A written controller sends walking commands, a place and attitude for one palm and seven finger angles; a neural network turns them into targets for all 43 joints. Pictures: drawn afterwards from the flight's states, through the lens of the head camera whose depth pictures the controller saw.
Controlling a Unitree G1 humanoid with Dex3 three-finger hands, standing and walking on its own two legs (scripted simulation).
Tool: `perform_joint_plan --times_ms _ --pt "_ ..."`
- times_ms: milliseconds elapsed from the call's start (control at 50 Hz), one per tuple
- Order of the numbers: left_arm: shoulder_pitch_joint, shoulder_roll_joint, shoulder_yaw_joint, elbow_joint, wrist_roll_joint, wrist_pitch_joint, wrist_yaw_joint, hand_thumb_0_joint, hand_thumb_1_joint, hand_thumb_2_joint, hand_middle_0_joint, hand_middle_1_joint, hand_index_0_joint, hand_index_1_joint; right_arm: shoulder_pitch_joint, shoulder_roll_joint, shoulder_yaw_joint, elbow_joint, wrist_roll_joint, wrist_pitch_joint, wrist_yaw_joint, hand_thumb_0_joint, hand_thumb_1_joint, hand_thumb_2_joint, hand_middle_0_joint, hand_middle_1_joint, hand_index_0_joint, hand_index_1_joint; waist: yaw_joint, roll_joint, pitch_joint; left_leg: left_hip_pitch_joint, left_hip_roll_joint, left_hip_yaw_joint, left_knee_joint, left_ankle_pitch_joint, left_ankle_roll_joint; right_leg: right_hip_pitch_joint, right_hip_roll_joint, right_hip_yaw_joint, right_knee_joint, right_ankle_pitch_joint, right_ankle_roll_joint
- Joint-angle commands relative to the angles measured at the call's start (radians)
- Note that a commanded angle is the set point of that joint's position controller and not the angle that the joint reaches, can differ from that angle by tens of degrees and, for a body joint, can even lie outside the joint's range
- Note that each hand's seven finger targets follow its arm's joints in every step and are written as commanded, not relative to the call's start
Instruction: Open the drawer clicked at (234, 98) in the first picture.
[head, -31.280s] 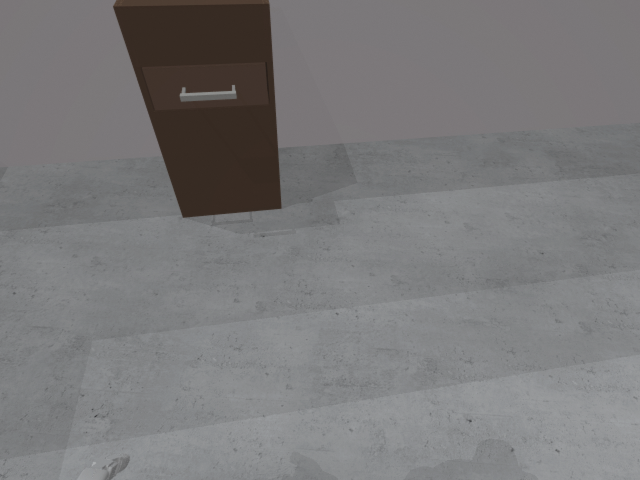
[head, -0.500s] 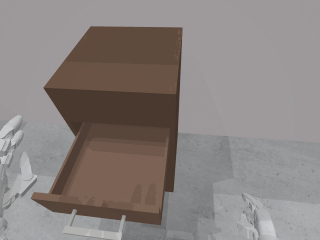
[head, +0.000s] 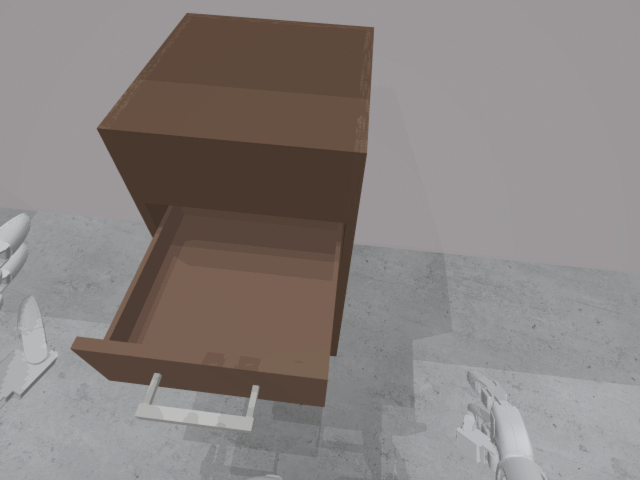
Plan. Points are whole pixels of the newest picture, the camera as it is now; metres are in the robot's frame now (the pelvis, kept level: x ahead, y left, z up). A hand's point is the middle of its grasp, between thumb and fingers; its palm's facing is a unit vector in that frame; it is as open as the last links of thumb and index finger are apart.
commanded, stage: step back with the hand held close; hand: left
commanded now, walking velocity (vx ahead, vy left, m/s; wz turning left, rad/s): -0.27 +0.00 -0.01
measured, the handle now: (200, 403) +0.25 +0.21 -0.17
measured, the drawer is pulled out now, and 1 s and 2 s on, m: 0.30 0.30 0.30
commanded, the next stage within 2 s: stop stepping back and stand still in 0.88 s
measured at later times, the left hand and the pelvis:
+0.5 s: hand (82, 403) +0.16 +0.20 +0.16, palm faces +0.24 -0.84 -0.49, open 7.4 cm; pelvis -0.06 -0.02 -0.01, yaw -3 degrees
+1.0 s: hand out of the picture +0.02 +0.13 +0.17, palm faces +0.21 -0.86 -0.47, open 7.4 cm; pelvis -0.18 -0.08 +0.00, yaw -2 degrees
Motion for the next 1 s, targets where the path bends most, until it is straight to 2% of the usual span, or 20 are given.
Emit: perform_joint_plan --times_ms 0,100,140,180,220,260,320,480,520,560,600,640,680,700,720,740,760,800,900,980 --pt "-0.032 0.162 0.123 -0.245 0.009 -0.082 0.029 0.0 0.9 0.9 -0.2 -0.3 -0.2 -0.3 -0.058 -0.162 -0.067 -0.15 -0.003 -0.068 -0.014 0.0 -0.9 -0.9 0.2 0.3 0.2 0.3 -0.018 0.021 -0.11 -0.146 0.12 -0.117 -0.129 -0.341 0.028 0.133 -0.092 0.157 -0.127 -0.149 -0.018" --pt "-0.069 0.168 0.108 -0.26 0.002 -0.096 0.051 0.0 0.9 0.9 -0.2 -0.3 -0.2 -0.3 -0.032 -0.16 -0.07 -0.1 -0.012 -0.08 -0.013 0.0 -0.9 -0.9 0.2 0.3 0.2 0.3 -0.032 -0.037 -0.117 0.123 0.041 -0.045 0.112 -0.174 -0.022 -0.146 -0.217 0.238 -0.261 -0.176 -0.096" --pt "-0.07 0.155 0.098 -0.264 0.001 -0.099 0.051 0.0 0.9 0.9 -0.2 -0.3 -0.2 -0.3 -0.041 -0.15 -0.06 -0.1 -0.013 -0.079 -0.012 0.0 -0.9 -0.9 0.2 0.3 0.2 0.3 -0.029 0.01 -0.115 0.094 0.078 -0.088 -0.003 -0.119 -0.01 -0.094 -0.165 0.148 -0.179 -0.098 -0.063" --pt "-0.039 0.165 0.119 -0.261 0.001 -0.101 0.047 0.0 0.9 0.9 -0.2 -0.3 -0.2 -0.3 -0.065 -0.152 -0.059 -0.114 -0.006 -0.085 -0.015 0.0 -0.9 -0.9 0.2 0.3 0.2 0.3 -0.018 0.131 -0.13 -0.039 0.187 -0.193 -0.194 -0.053 0.024 0.061 -0.047 0.055 -0.009 -0.056 -0.002" --pt "-0.013 0.15 0.132 -0.217 0.006 -0.11 0.037 0.0 0.9 0.9 -0.2 -0.3 -0.2 -0.3 -0.07 -0.147 -0.062 -0.124 -0.003 -0.095 -0.018 0.0 -0.9 -0.9 0.2 0.3 0.2 0.3 -0.011 0.221 -0.145 -0.222 0.292 -0.284 -0.34 -0.246 0.068 0.218 0.008 0.037 0.194 -0.17 0.009" --pt "-0.026 0.149 0.147 -0.214 0.016 -0.113 0.035 0.0 0.9 0.9 -0.2 -0.3 -0.2 -0.3 -0.065 -0.14 -0.064 -0.118 -0.02 -0.102 -0.016 0.0 -0.9 -0.9 0.2 0.3 0.2 0.3 -0.012 0.231 -0.119 -0.292 0.318 -0.306 -0.378 -0.335 0.098 0.22 0.015 0.057 0.306 -0.186 0.009" --pt "0.012 0.135 0.124 -0.224 -0.007 -0.116 0.027 0.0 0.9 0.9 -0.2 -0.3 -0.2 -0.3 -0.049 -0.141 -0.068 -0.097 -0.021 -0.115 -0.006 0.0 -0.9 -0.9 0.2 0.3 0.2 0.3 -0.006 0.131 -0.161 -0.061 0.286 -0.236 -0.245 0.01 0.091 0.101 0.008 0.05 0.168 -0.208 0.006" --pt "0.014 0.188 0.154 -0.338 -0.021 -0.15 -0.017 0.0 0.9 0.9 -0.2 -0.3 -0.2 -0.3 -0.062 -0.156 -0.057 -0.058 -0.026 -0.128 0.026 0.0 -0.9 -0.9 0.2 0.3 0.2 0.3 0.016 0.186 -0.337 0.286 0.236 -0.129 -0.047 0.516 0.051 0.137 0.009 0.02 -0.181 0.084 0.019" --pt "0.057 0.206 0.17 -0.31 -0.03 -0.142 -0.025 0.0 0.9 0.9 -0.2 -0.3 -0.2 -0.3 -0.062 -0.15 -0.073 -0.086 0.005 -0.109 0.027 0.0 -0.9 -0.9 0.2 0.3 0.2 0.3 0.002 0.009 -0.402 0.282 0.129 0.01 0.091 0.388 -0.01 0.169 -0.08 0.055 -0.167 0.427 0.03" --pt "0.068 0.213 0.192 -0.243 -0.033 -0.145 -0.021 0.0 0.9 0.9 -0.2 -0.3 -0.2 -0.3 -0.097 -0.14 -0.078 -0.108 0.034 -0.087 0.015 0.0 -0.9 -0.9 0.2 0.3 0.2 0.3 -0.014 -0.149 -0.294 0.137 0.03 0.057 0.266 -0.041 -0.043 0.09 -0.253 0.158 -0.174 0.603 -0.041" --pt "0.079 0.216 0.215 -0.173 -0.031 -0.131 -0.01 0.0 0.9 0.9 -0.2 -0.3 -0.2 -0.3 -0.142 -0.126 -0.075 -0.11 0.031 -0.062 0.001 0.0 -0.9 -0.9 0.2 0.3 0.2 0.3 -0.006 -0.113 -0.181 -0.035 0.018 -0.012 0.402 -0.244 -0.048 0.06 -0.325 0.215 -0.184 0.624 -0.114" --pt "0.063 0.164 0.173 -0.095 -0.012 -0.102 -0.006 0.0 0.9 0.9 -0.2 -0.3 -0.2 -0.3 -0.155 -0.084 -0.043 -0.101 0.01 -0.038 -0.018 0.0 -0.9 -0.9 0.2 0.3 0.2 0.3 -0.023 -0.122 -0.091 -0.124 0.05 -0.038 0.218 -0.241 -0.049 0.157 -0.288 0.173 -0.124 0.746 -0.107" --pt "0.012 0.145 0.141 -0.067 -0.004 -0.094 -0.003 0.0 0.9 0.9 -0.2 -0.3 -0.2 -0.3 -0.148 -0.094 -0.035 -0.096 0.007 -0.024 -0.036 0.0 -0.9 -0.9 0.2 0.3 0.2 0.3 -0.032 -0.101 -0.07 -0.064 0.044 0.006 -0.073 -0.031 -0.043 0.222 -0.176 0.099 -0.017 0.867 -0.04" --pt "-0.036 0.146 0.114 -0.112 -0.005 -0.096 -0.003 0.0 0.9 0.9 -0.2 -0.3 -0.2 -0.3 -0.145 -0.121 -0.04 -0.089 0.009 -0.025 -0.043 0.0 -0.9 -0.9 0.2 0.3 0.2 0.3 -0.038 -0.03 -0.094 0.034 0.087 0.007 -0.22 0.371 -0.024 0.225 -0.11 0.041 0.063 0.838 0.013" --pt "-0.038 0.147 0.116 -0.115 -0.009 -0.092 -0.002 0.0 0.9 0.9 -0.2 -0.3 -0.2 -0.3 -0.107 -0.128 -0.06 -0.078 0.011 -0.019 -0.034 0.0 -0.9 -0.9 0.2 0.3 0.2 0.3 -0.03 0.015 -0.152 0.227 0.198 -0.077 -0.183 0.8 0.018 0.115 -0.056 0.013 0.126 0.533 0.044" --pt "-0.045 0.131 0.089 -0.144 -0.007 -0.089 -0.003 0.0 0.9 0.9 -0.2 -0.3 -0.2 -0.3 -0.073 -0.126 -0.078 -0.079 0.008 -0.028 -0.016 0.0 -0.9 -0.9 0.2 0.3 0.2 0.3 -0.021 0.083 -0.21 0.386 0.301 -0.146 -0.111 1.024 0.059 -0.044 -0.035 0.043 0.179 0.11 0.041" --pt "-0.01 0.088 0.052 -0.124 -0.006 -0.088 -0.005 0.0 0.9 0.9 -0.2 -0.3 -0.2 -0.3 -0.05 -0.127 -0.091 -0.07 0.006 -0.045 0.003 0.0 -0.9 -0.9 0.2 0.3 0.2 0.3 -0.021 0.12 -0.226 0.423 0.36 -0.173 -0.115 1.034 0.093 -0.113 -0.017 0.074 0.241 -0.188 0.028" --pt "0.024 0.098 0.052 -0.227 -0.005 -0.078 -0.013 0.0 0.9 0.9 -0.2 -0.3 -0.2 -0.3 -0.068 -0.12 -0.082 -0.074 -0.027 -0.077 0.008 0.0 -0.9 -0.9 0.2 0.3 0.2 0.3 0.001 0.215 -0.26 0.306 0.351 -0.161 -0.143 0.872 0.106 -0.056 -0.026 0.089 0.329 -0.287 0.013" --pt "0.026 0.185 0.127 -0.413 -0.014 -0.069 0.018 0.0 0.9 0.9 -0.2 -0.3 -0.2 -0.3 -0.074 -0.147 -0.077 -0.085 -0.026 -0.114 0.016 0.0 -0.9 -0.9 0.2 0.3 0.2 0.3 0.008 0.215 -0.266 0.2 0.326 -0.117 -0.185 0.604 0.099 0.001 -0.016 0.024 0.291 -0.207 0.035" --pt "0.077 0.154 0.158 -0.285 -0.024 -0.081 0.016 0.0 0.9 0.9 -0.2 -0.3 -0.2 -0.3 -0.066 -0.138 -0.066 -0.085 -0.025 -0.115 0.02 0.0 -0.9 -0.9 0.2 0.3 0.2 0.3 -0.006 0.265 -0.19 0.007 0.281 -0.08 -0.198 0.086 0.067 0.13 -0.016 0.007 0.135 -0.185 0.032"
